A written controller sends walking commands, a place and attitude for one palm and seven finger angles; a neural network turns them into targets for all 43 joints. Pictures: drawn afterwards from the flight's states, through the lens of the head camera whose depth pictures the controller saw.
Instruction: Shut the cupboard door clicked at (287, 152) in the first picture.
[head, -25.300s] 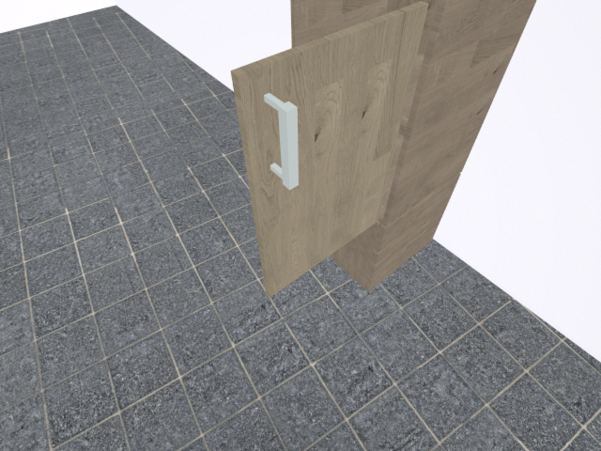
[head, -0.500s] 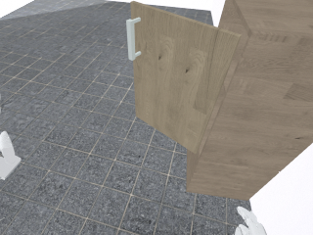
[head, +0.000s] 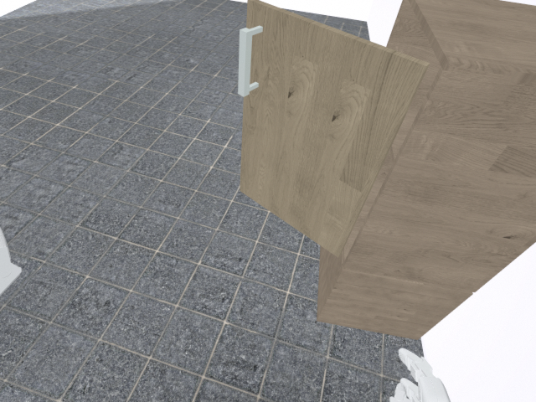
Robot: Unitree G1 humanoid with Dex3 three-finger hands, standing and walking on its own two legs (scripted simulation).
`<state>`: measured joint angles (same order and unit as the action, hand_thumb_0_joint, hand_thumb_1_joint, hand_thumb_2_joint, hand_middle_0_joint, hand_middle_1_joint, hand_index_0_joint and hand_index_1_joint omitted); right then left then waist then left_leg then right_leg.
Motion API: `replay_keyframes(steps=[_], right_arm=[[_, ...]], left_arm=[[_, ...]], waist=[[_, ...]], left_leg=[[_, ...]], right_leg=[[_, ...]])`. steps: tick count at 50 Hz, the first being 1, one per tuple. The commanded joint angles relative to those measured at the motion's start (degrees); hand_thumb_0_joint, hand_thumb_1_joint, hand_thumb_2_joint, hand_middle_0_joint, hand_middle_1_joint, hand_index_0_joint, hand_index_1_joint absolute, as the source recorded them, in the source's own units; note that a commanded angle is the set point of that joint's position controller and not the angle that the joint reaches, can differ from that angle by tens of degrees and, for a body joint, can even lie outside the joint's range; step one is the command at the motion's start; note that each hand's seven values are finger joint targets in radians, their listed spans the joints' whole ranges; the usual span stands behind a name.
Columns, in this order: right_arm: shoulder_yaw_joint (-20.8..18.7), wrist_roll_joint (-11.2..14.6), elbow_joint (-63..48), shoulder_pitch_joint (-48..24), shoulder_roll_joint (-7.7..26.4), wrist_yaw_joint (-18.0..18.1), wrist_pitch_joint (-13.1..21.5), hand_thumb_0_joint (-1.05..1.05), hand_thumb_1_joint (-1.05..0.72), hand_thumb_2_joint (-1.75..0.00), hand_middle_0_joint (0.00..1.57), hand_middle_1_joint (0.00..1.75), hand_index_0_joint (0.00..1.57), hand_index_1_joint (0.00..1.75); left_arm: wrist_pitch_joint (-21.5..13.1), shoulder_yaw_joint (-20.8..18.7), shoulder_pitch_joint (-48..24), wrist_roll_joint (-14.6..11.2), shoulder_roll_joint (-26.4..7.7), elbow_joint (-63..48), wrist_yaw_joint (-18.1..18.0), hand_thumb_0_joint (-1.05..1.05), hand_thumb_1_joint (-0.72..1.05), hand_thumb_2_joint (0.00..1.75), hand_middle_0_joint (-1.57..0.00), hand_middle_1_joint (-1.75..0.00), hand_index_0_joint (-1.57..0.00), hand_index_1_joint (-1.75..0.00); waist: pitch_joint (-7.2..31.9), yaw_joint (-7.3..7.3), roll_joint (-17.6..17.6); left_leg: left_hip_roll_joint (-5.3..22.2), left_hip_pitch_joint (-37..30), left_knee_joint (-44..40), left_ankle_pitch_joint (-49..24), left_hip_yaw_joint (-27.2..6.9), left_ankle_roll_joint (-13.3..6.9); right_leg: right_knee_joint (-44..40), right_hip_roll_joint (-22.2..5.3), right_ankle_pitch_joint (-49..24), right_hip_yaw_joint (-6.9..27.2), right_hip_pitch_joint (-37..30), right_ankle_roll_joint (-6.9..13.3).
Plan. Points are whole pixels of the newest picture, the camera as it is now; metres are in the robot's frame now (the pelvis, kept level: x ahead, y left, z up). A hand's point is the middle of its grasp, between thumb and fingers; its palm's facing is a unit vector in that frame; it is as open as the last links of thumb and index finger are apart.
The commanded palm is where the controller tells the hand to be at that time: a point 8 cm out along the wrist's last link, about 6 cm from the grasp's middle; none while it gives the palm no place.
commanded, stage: step back with the hand held close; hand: left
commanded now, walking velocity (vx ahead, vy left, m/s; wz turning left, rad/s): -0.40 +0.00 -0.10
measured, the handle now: (250, 61) +0.79 +0.11 +0.14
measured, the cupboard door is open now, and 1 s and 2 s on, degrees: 60 60 60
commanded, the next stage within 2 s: stop stepping back and stand still in 0.12 s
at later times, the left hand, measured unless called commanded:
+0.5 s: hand out of the picture +0.15 +0.28 +0.17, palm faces +0.44 -0.85 -0.28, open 7.4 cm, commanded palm +0.09 +0.30 +0.18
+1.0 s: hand out of the picture +0.14 +0.29 +0.17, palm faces +0.38 -0.85 -0.37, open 7.4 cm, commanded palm +0.08 +0.32 +0.18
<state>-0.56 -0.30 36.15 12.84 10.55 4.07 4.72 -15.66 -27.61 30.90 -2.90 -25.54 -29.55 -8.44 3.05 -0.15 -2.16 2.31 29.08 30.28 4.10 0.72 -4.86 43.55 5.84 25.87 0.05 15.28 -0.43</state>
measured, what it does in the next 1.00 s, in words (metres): walks backwards: right foot, then left foot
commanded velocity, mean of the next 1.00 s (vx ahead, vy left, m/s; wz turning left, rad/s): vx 0.00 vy -0.03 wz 0.00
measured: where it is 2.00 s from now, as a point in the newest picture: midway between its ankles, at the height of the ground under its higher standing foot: outside the picture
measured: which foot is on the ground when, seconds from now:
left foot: down 0.00-0.28, up 0.30-0.38, down 0.40-0.66, up 0.68-0.82, down 0.84-1.00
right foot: up 0.00-0.10, down 0.12-1.00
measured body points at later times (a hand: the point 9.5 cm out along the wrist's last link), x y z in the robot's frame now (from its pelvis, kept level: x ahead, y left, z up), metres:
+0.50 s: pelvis -0.09 +0.01 -0.01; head -0.12 +0.05 +0.44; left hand +0.12 +0.32 +0.18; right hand -0.01 -0.27 -0.09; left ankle +0.02 +0.08 -0.73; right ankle -0.17 -0.14 -0.73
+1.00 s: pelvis -0.09 +0.04 +0.00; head -0.11 +0.06 +0.45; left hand +0.11 +0.33 +0.19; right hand +0.03 -0.21 -0.08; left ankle -0.04 +0.14 -0.73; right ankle -0.16 -0.08 -0.73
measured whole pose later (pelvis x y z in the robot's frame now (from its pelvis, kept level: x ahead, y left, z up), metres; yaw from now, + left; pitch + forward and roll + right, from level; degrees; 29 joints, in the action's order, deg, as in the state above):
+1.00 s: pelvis -0.09 +0.04 +0.00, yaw -6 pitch -1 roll +0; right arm 1.0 0.1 38.1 13.5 10.3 4.9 6.7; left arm -10.0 -22.9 28.2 -2.9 -21.8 -24.9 -9.6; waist 1.7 -0.2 2.0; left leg 0.1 17.0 30.5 12.8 1.6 -1.0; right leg 29.5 -0.6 20.3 0.1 8.2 -0.8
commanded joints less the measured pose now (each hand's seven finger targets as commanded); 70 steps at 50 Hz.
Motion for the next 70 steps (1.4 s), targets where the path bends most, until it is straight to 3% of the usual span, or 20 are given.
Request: replay_keyframes(steps=[1, 6, 11, 13, 15, 16, 20, 21, 23, 26, 30, 33, 35, 40, 43, 45, 56, 57, 64, 70], right_arm=[[-2.66, -0.42, -6.08, -4.81, 8.23, -0.46, 4.18, 0.00, -0.90, -0.90, 0.20, 0.30, 0.20, 0.30], [-2.69, -0.84, -5.60, -6.10, 8.37, 0.03, 3.07, 0.00, -0.90, -0.90, 0.20, 0.30, 0.20, 0.30], [-2.93, 0.95, -10.16, -8.30, 7.42, -0.06, 1.72, 0.00, -0.90, -0.90, 0.20, 0.30, 0.20, 0.30], [-2.45, 0.72, -10.70, -7.71, 7.12, 0.53, 0.50, 0.00, -0.90, -0.90, 0.20, 0.30, 0.20, 0.30], [-2.72, -0.26, -9.33, -6.23, 7.97, 1.20, -0.47, 0.00, -0.90, -0.90, 0.20, 0.30, 0.20, 0.30], [-1.59, -0.34, -8.41, -4.35, 6.71, 1.42, -1.21, 0.00, -0.90, -0.90, 0.20, 0.30, 0.20, 0.30], [-1.53, 1.33, -7.09, -4.63, 9.86, 2.95, 1.96, 0.00, -0.90, -0.90, 0.20, 0.30, 0.20, 0.30], [-1.61, 1.69, -7.60, -4.72, 10.48, 3.41, 3.21, 0.00, -0.90, -0.90, 0.20, 0.30, 0.20, 0.30], [-1.30, 1.32, -7.68, -4.04, 9.83, 2.62, 4.76, 0.00, -0.90, -0.90, 0.20, 0.30, 0.20, 0.30], [-1.47, 0.25, -8.25, -4.66, 8.75, 1.01, 6.06, 0.00, -0.90, -0.90, 0.20, 0.30, 0.20, 0.30], [-1.51, -0.18, -8.54, -2.78, 7.45, -0.46, 4.63, 0.00, -0.90, -0.90, 0.20, 0.30, 0.20, 0.30], [-2.52, -0.34, -6.97, -2.13, 7.52, -0.02, 2.06, 0.00, -0.90, -0.90, 0.20, 0.30, 0.20, 0.30], [-2.42, 0.23, -6.80, -1.82, 8.15, 0.25, 0.66, 0.00, -0.90, -0.90, 0.20, 0.30, 0.20, 0.30], [-1.73, 0.70, -5.72, -4.15, 8.51, 1.65, 2.99, 0.00, -0.90, -0.90, 0.20, 0.30, 0.20, 0.30], [-2.06, 1.31, -7.85, -5.02, 9.91, 1.70, 4.19, 0.00, -0.90, -0.90, 0.20, 0.30, 0.20, 0.30], [-1.23, 0.70, -7.01, -4.63, 8.56, 1.55, 4.72, 0.00, -0.90, -0.90, 0.20, 0.30, 0.20, 0.30], [-1.09, 0.98, -9.15, -3.54, 7.11, -0.10, 3.53, 0.00, -0.90, -0.90, 0.20, 0.30, 0.20, 0.30], [-3.13, 1.89, 0.67, -9.83, 16.71, -4.59, 6.29, 0.00, -0.90, -0.90, 0.20, 0.30, 0.20, 0.30], [-1.70, -0.77, 3.82, -4.95, 12.28, -3.62, -2.79, 0.00, -0.90, -0.90, 0.20, 0.30, 0.20, 0.30], [-0.53, -1.44, 11.03, -2.97, 9.95, -3.34, -5.46, 0.00, -0.90, -0.90, 0.20, 0.30, 0.20, 0.30]], left_arm=[[-3.58, -0.70, -3.47, -1.74, -6.23, -13.21, 0.16, 0.00, 0.90, 0.90, -0.20, -0.30, -0.20, -0.30], [-3.48, -3.59, -10.19, -1.30, -11.84, -14.27, 0.03, 0.00, 0.90, 0.90, -0.20, -0.30, -0.20, -0.30], [-2.29, -7.61, 2.25, -3.58, -13.55, -15.00, 1.19, 0.00, 0.90, 0.90, -0.20, -0.30, -0.20, -0.30], [-1.21, -9.58, 7.52, -3.81, -15.00, -12.66, 0.54, 0.00, 0.90, 0.90, -0.20, -0.30, -0.20, -0.30], [1.03, -10.97, 5.08, -3.64, -16.10, -12.15, -0.83, 0.00, 0.90, 0.90, -0.20, -0.30, -0.20, -0.30], [2.44, -7.34, 3.12, -2.71, -12.77, -10.84, -1.29, 0.00, 0.90, 0.90, -0.20, -0.30, -0.20, -0.30], [2.96, -0.75, -18.58, 0.08, -9.79, -3.31, -2.36, 0.00, 0.90, 0.90, -0.20, -0.30, -0.20, -0.30], [2.48, -0.23, -17.02, 0.41, -8.98, -2.30, -2.51, 0.00, 0.90, 0.90, -0.20, -0.30, -0.20, -0.30], [1.25, 0.89, -12.99, -0.16, -7.34, -8.04, -1.87, 0.00, 0.90, 0.90, -0.20, -0.30, -0.20, -0.30], [-0.16, -1.71, -6.97, -0.35, -9.22, -17.42, -1.45, 0.00, 0.90, 0.90, -0.20, -0.30, -0.20, -0.30], [1.18, -7.23, 8.43, -0.53, -12.96, -15.46, -1.29, 0.00, 0.90, 0.90, -0.20, -0.30, -0.20, -0.30], [2.18, -7.31, 5.53, -1.49, -11.51, -9.96, -2.05, 0.00, 0.90, 0.90, -0.20, -0.30, -0.20, -0.30], [2.88, -6.21, 1.17, -1.55, -10.11, -5.37, -2.79, 0.00, 0.90, 0.90, -0.20, -0.30, -0.20, -0.30], [2.01, 0.41, -11.40, 0.66, -7.61, -1.94, -2.70, 0.00, 0.90, 0.90, -0.20, -0.30, -0.20, -0.30], [1.32, 0.46, -10.03, 0.42, -7.86, -7.87, -2.23, 0.00, 0.90, 0.90, -0.20, -0.30, -0.20, -0.30], [1.11, -1.67, -9.24, 0.02, -9.72, -10.40, -1.26, 0.00, 0.90, 0.90, -0.20, -0.30, -0.20, -0.30], [2.12, -3.45, 3.10, -0.96, -7.42, -7.54, -1.07, 0.00, 0.90, 0.90, -0.20, -0.30, -0.20, -0.30], [10.50, 22.40, -4.08, 3.64, 2.63, 33.43, 6.59, 0.00, 0.90, 0.90, -0.20, -0.30, -0.20, -0.30], [15.47, 23.79, -15.06, 4.54, 2.15, 54.45, 8.50, 0.00, 0.90, 0.90, -0.20, -0.30, -0.20, -0.30], [16.55, 25.75, -16.63, 3.95, 3.92, 72.72, 7.34, 0.00, 0.90, 0.90, -0.20, -0.30, -0.20, -0.30]], waist=[[7.38, -0.21, -10.24], [13.58, -0.30, -4.81], [12.19, 0.66, -2.67], [5.82, 1.24, -0.54], [-0.19, 1.51, 6.71], [-3.35, 2.32, 8.88], [-12.77, 3.24, 0.01], [-11.40, 1.84, -2.73], [-4.67, 1.92, -15.48], [2.32, 0.19, -14.70], [7.87, 0.26, -7.48], [2.13, 1.07, 7.77], [-4.09, 1.71, 9.77], [-6.31, 1.64, 4.14], [-2.36, 0.20, -1.31], [-1.36, 0.73, -6.81], [7.75, 0.45, -3.72], [1.90, 1.53, -2.45], [1.38, 1.07, 15.43], [-2.97, 1.26, -1.08]], left_leg=[[12.44, -16.13, -19.55, 13.46, -12.43, 3.63], [8.37, -29.49, -6.69, -14.30, -1.94, 6.61], [4.85, -28.91, -7.52, 7.91, -0.79, 6.89], [-0.24, -27.19, 5.09, 15.50, 2.63, 9.05], [-1.66, -24.27, 23.61, 16.05, -3.15, 8.66], [-0.64, -16.45, 23.82, 14.31, -5.02, 7.64], [2.15, -8.56, -2.27, 14.91, -8.79, 4.33], [3.45, -8.46, -6.42, 12.65, -11.57, 3.15], [7.37, -6.47, -24.06, 36.43, -24.84, 4.18], [7.53, -7.05, -27.23, 37.58, -21.78, 6.10], [-0.08, -5.06, -13.05, 22.21, -5.92, 6.27], [-3.09, -8.53, 12.71, 15.04, -3.16, 6.74], [-1.56, -0.59, 22.88, 15.95, -4.54, 6.25], [-0.24, -13.91, 0.15, 12.86, -0.08, 3.49], [5.82, -18.95, -6.52, 1.09, -8.60, 1.17], [8.12, -15.61, -14.55, 6.27, -16.66, 0.89], [3.61, -17.73, -4.99, -9.00, -2.62, 4.55], [3.82, -14.14, 4.22, -20.42, -1.98, 4.34], [1.46, -12.21, 5.69, -4.52, -5.27, 3.22], [1.88, -15.12, -1.04, -1.06, -6.71, 3.59]], right_leg=[[-19.30, -2.13, 1.59, -0.91, -1.48, 1.05], [-25.73, -7.05, -15.54, 2.54, 1.64, 1.98], [-24.83, -5.68, -1.64, -1.47, 8.10, 2.52], [-31.03, -11.75, 13.88, 3.55, 19.23, 6.94], [-35.23, -22.15, 19.31, 15.03, 30.85, 12.37], [-32.73, -22.41, 14.95, 12.12, 25.17, 12.42], [-20.37, -10.26, 3.16, -0.77, 12.32, 2.62], [-18.75, -7.04, -2.05, -1.02, 8.05, 1.39], [-8.63, -1.92, 1.49, -0.58, -0.18, 0.54], [-9.10, -0.05, 1.08, -0.90, -7.18, 1.33], [-24.07, -4.73, -3.45, -0.02, -16.03, 2.97], [-34.17, -19.90, 14.85, 17.54, 4.56, 11.44], [-35.60, -23.86, 18.60, 22.55, 8.32, 13.68], [-24.87, -15.02, 3.15, 6.87, 6.18, 6.25], [-15.97, -6.65, -13.29, 1.41, 2.72, 0.86], [-12.20, -4.20, -8.90, -1.23, -0.31, -0.70], [-21.47, -6.85, -27.00, 1.72, -9.40, 0.73], [-14.55, -12.09, -39.99, -1.02, -2.09, 2.04], [-16.63, -14.24, -23.35, 3.92, 2.16, 4.98], [-20.75, -11.80, -9.21, 3.59, 2.11, 3.91]])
